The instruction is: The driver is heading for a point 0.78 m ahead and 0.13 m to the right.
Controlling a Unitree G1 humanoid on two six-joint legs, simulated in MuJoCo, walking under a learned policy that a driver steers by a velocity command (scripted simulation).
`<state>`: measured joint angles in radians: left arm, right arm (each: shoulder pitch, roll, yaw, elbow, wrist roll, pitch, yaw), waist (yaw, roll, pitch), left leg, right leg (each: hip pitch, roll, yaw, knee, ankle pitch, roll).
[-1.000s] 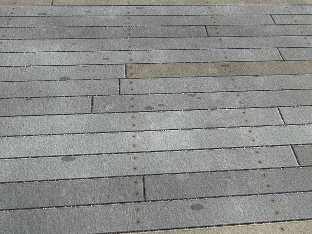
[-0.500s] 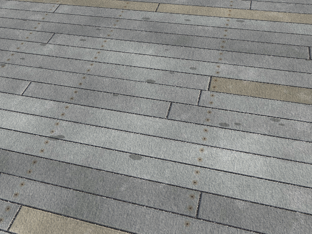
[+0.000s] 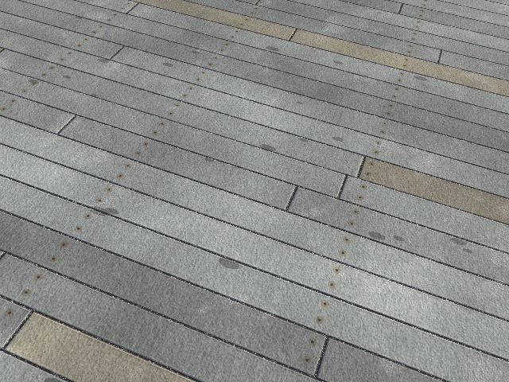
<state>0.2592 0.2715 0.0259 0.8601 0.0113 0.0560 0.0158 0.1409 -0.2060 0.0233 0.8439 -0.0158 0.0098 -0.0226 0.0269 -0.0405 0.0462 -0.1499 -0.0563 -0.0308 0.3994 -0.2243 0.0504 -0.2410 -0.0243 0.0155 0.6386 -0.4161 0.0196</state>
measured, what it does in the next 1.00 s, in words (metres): steps on the spot: right foot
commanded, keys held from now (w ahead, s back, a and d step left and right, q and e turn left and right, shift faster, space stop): no key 1.00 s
